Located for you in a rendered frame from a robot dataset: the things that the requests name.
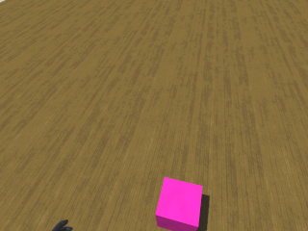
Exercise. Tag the robot left hand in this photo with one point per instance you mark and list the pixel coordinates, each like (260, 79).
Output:
(61, 226)

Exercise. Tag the carton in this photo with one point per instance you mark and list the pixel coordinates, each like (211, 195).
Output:
(179, 205)

